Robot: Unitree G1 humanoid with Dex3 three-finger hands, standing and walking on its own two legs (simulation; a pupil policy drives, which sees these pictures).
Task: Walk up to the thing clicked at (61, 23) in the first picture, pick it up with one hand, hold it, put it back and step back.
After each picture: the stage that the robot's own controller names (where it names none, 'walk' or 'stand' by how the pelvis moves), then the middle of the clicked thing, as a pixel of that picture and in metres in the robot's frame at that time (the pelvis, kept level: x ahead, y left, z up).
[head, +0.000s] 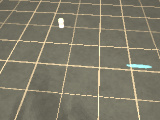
stand; (61, 23) +1.80 +0.31 -0.72
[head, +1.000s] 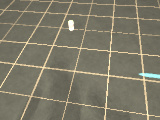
walk; (71, 25) +1.68 +0.30 -0.72
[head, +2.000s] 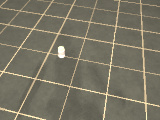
walk; (61, 52) +1.15 +0.28 -0.70
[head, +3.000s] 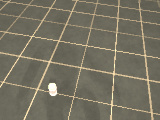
walk; (52, 89) +0.73 +0.25 -0.71
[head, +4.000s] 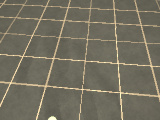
walk; out of the picture +0.44 +0.22 -0.70
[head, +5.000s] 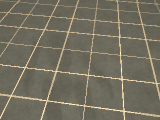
stand; out of the picture +0.34 +0.22 -0.72
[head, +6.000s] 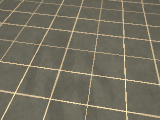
stand; out of the picture +0.35 +0.20 -0.72
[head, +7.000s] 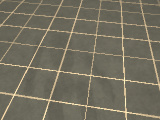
stand; out of the picture +0.35 +0.21 -0.73
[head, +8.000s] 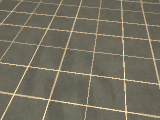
stand; out of the picture +0.34 +0.21 -0.73
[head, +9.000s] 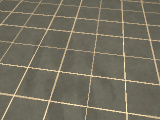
go down; out of the picture +0.33 +0.21 -0.73
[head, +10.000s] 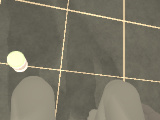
go down; (18, 62) +0.41 +0.26 -0.30
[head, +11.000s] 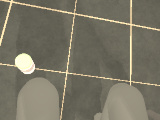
approach; (25, 64) +0.41 +0.26 -0.30
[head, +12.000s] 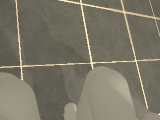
close in; out of the picture +0.38 +0.31 -0.21
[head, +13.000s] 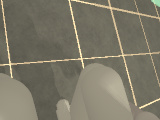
close; out of the picture +0.38 +0.31 -0.21
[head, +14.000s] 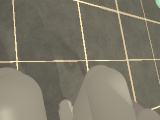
lift; out of the picture +0.34 +0.28 -0.22
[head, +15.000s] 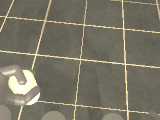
lift; (26, 88) +0.32 +0.19 +0.00
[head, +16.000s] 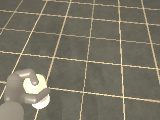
hold; (37, 92) +0.32 +0.17 +0.00
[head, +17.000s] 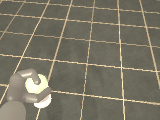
hold; (39, 91) +0.33 +0.17 +0.00
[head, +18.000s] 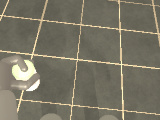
crouch; (27, 76) +0.38 +0.20 -0.06
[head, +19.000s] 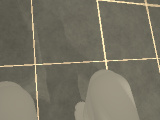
lower; out of the picture +0.41 +0.30 -0.17
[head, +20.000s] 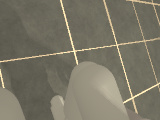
lower; out of the picture +0.40 +0.33 -0.22
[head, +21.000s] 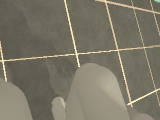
lower; out of the picture +0.40 +0.33 -0.22
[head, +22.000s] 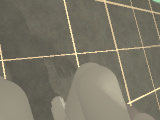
lower; out of the picture +0.39 +0.33 -0.22
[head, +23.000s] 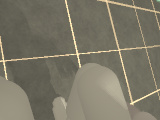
lower; out of the picture +0.39 +0.33 -0.22
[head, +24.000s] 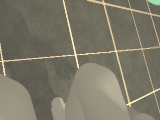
withdraw; out of the picture +0.38 +0.30 -0.22
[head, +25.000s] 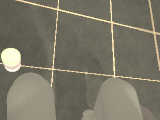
stand; (11, 60) +0.41 +0.27 -0.27
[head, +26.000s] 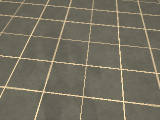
stand; out of the picture +0.35 +0.19 -0.64
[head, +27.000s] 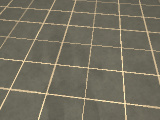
stand; out of the picture +0.37 +0.21 -0.67
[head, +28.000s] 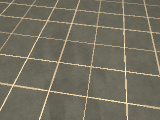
stand; out of the picture +0.37 +0.20 -0.67
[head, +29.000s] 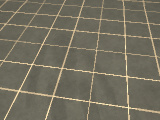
walk; out of the picture +0.38 +0.19 -0.72
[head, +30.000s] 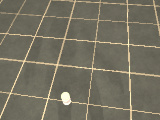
walk; (66, 98) +0.54 +0.19 -0.70
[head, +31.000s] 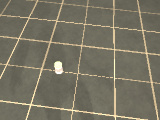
walk; (58, 67) +0.83 +0.22 -0.70
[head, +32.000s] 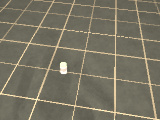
stand; (63, 68) +0.98 +0.22 -0.71
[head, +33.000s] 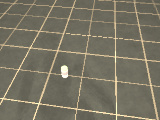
stand; (64, 71) +0.98 +0.21 -0.73
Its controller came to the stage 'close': yes
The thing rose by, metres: 0.70
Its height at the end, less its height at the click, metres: +0.00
